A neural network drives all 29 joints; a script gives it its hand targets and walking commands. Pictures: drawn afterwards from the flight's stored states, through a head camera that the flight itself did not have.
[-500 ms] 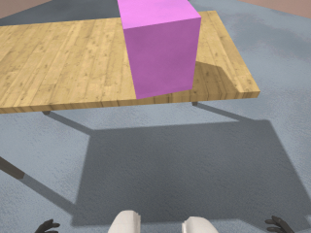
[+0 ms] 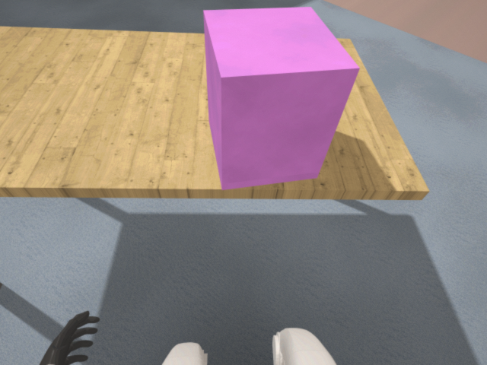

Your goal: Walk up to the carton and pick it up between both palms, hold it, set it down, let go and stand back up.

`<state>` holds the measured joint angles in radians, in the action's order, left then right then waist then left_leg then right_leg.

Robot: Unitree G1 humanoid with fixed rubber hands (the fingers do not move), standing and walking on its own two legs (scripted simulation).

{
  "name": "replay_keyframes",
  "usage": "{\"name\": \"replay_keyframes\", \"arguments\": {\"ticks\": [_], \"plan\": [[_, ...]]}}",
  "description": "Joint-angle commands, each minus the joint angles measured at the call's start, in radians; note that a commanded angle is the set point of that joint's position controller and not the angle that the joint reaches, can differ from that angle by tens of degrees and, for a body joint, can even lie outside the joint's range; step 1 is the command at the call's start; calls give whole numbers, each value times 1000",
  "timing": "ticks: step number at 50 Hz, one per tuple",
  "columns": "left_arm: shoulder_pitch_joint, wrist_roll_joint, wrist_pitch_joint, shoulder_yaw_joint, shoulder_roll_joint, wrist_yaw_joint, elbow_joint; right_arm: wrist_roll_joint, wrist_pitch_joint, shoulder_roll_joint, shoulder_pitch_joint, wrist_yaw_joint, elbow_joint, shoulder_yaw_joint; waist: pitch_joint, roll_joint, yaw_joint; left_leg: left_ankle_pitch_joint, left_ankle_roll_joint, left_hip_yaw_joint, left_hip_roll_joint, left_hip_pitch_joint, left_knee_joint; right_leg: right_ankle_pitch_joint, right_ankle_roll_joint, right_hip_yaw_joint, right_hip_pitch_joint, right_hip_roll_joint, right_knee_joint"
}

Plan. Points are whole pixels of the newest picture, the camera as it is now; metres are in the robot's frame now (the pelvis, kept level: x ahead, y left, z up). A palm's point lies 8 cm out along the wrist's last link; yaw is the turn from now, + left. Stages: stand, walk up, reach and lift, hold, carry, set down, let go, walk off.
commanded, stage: walk up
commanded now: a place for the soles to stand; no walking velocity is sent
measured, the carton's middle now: (265, 101) +0.54 -0.02 +0.12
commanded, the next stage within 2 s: none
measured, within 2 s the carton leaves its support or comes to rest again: neither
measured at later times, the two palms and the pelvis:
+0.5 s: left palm (65, 348) +0.14 +0.28 -0.04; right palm (452, 358) +0.14 -0.34 -0.09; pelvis +0.05 -0.04 +0.01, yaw +1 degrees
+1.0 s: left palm (103, 340) +0.17 +0.25 -0.09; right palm (474, 336) +0.17 -0.38 -0.07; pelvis +0.09 -0.07 -0.01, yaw +4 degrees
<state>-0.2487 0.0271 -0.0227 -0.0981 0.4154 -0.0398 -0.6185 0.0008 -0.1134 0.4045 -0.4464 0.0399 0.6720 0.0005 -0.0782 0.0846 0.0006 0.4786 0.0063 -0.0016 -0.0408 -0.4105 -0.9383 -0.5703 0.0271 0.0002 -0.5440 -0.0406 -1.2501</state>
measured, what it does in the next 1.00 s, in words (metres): walks ahead: right foot, then left foot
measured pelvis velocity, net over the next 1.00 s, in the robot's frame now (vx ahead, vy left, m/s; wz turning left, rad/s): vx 0.09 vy -0.07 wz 0.07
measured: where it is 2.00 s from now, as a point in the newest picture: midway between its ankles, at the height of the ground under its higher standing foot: outside the picture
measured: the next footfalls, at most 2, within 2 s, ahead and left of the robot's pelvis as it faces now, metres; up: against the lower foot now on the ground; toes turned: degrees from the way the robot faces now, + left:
right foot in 0.12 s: +0.11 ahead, -0.13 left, +0.00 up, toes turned -2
left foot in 0.60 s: +0.18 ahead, +0.12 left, +0.00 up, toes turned +3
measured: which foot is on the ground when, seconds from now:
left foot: down 0.00-0.12, up 0.14-0.58, down 0.60-0.94, up 0.96-1.00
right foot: up 0.00-0.10, down 0.12-0.62, up 0.64-0.92, down 0.94-1.00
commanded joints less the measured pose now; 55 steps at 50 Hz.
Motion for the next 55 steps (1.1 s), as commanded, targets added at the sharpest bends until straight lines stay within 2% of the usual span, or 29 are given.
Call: {"name": "replay_keyframes", "arguments": {"ticks": [1,4,5,6,7,8,9,10,11,15,21,26,28,30,31,32,33,34,35,38,44,45,46,47,48,49,50,53,55], "plan": [[95,-9,-24,-68,221,0,86,14,-33,382,-82,23,-11,147,36,-304,-66,-375,-314,-459,-285,212,395,27,-11,48,-250,-77,162],[48,-13,-37,-71,213,-7,61,13,-25,382,7,23,-29,145,70,-344,-15,-361,-279,-390,-277,109,324,54,11,35,-59,-56,366],[-40,-10,-45,-80,216,-3,28,10,-20,366,64,22,-43,138,114,-314,53,-385,-234,-325,-243,11,214,133,15,22,131,-46,502],[-189,-6,-53,-103,243,7,-30,13,-13,300,104,21,-53,115,180,-159,140,-429,-162,-198,-156,-159,-28,129,3,33,433,11,621],[-318,4,-60,-133,329,22,-53,2,-12,181,68,17,-46,83,205,130,193,-351,-76,-78,-26,-332,-391,-37,-9,297,577,-100,786],[-245,-10,-66,-126,388,30,-19,-15,-9,161,88,25,-66,73,118,264,150,35,-31,-36,113,-558,-433,-35,15,707,549,-288,1001],[-195,-20,-57,-121,372,23,-17,-9,2,269,111,34,-40,99,88,73,135,20,-44,-104,71,-566,-468,-15,59,814,508,-357,1018],[-153,-22,-54,-112,334,21,-8,-5,8,294,100,29,-22,100,21,-30,96,-24,-43,-102,19,-549,-457,41,42,693,458,-338,965],[-103,-23,-54,-106,309,24,-18,-3,13,280,81,23,-2,98,-23,-42,66,-74,-41,-82,-5,-526,-440,82,-7,590,411,-295,943],[-104,-16,-60,-93,257,28,2,-8,25,264,28,3,28,93,-2,60,43,-171,-36,-32,-13,-427,-319,298,-14,384,393,-190,893],[-153,-17,-50,-92,264,27,15,-9,28,268,84,7,25,95,4,119,77,-169,-27,-1,-20,-426,-222,262,53,343,447,-195,872],[-176,-3,-35,-96,291,22,26,1,1,253,125,10,-1,98,55,155,107,58,-28,44,-35,-389,-45,301,213,351,475,-243,772],[-113,5,-28,-85,288,10,45,7,-20,246,71,12,16,102,59,138,66,92,-48,53,-23,-256,83,371,262,303,362,-257,709],[17,-5,-13,-64,251,4,81,10,-42,240,-157,22,81,116,128,48,-71,-105,-68,87,54,176,322,454,189,115,88,-157,425],[17,-2,-13,-41,161,9,90,22,-50,291,-299,39,118,144,223,-134,-146,-116,-80,-90,2,424,358,449,112,32,-79,-77,110],[-15,-1,-12,-19,57,14,108,37,-47,390,-275,49,85,160,206,-347,-118,-84,-152,-538,-231,479,456,60,24,-18,-303,28,-36],[-19,6,1,-46,169,19,106,5,-37,474,-180,48,43,173,217,-296,-96,84,-263,-905,-383,435,604,-65,3,41,-377,46,-86],[25,16,11,-62,245,19,90,-2,-30,443,-117,46,34,168,95,-155,-74,161,-299,-894,-392,308,603,-104,-14,95,-359,1,-99],[24,11,19,-59,256,16,75,6,-24,420,-75,49,28,163,2,-110,-57,147,-286,-763,-352,231,560,-38,-18,105,-367,-36,-68],[-59,12,28,-71,241,-1,33,22,-18,365,-28,42,18,144,26,-231,-25,49,-245,-538,-245,142,488,43,-13,83,-233,-46,39],[-58,11,15,-86,228,1,31,41,-2,372,19,29,-15,150,67,-351,-29,180,-292,-536,-254,68,441,-46,-6,45,-119,-34,237],[-82,9,6,-85,224,1,25,39,3,373,45,30,-25,147,79,-353,-9,149,-279,-497,-249,23,405,-28,4,44,-37,-37,339],[-139,8,-7,-90,227,5,-3,36,8,366,110,28,-32,140,84,-319,49,107,-243,-420,-213,-103,321,60,13,44,129,-30,470],[-280,14,-17,-107,241,11,-44,40,18,316,166,28,-45,124,129,-210,135,87,-173,-275,-141,-299,107,51,14,69,397,-1,587],[-386,23,-26,-121,278,26,-79,36,27,192,171,28,-50,94,83,50,176,65,-81,-70,5,-466,-238,-179,-2,299,479,-88,833],[-234,18,-29,-113,340,34,-14,21,28,138,147,38,-56,68,-31,122,101,115,-23,-11,89,-611,-317,-223,11,673,340,-265,999],[-161,11,-29,-118,353,33,-1,17,29,261,188,46,-35,103,-41,-64,95,70,-38,-92,45,-555,-297,-171,77,755,286,-341,1002],[-98,9,-37,-96,309,41,-4,3,20,290,100,31,7,108,0,-27,39,22,-35,-31,-13,-444,-220,203,65,516,365,-259,846],[-115,3,-40,-87,279,44,-3,10,18,272,89,27,10,105,42,41,41,44,-46,10,-19,-383,-160,461,79,431,380,-234,756]]}}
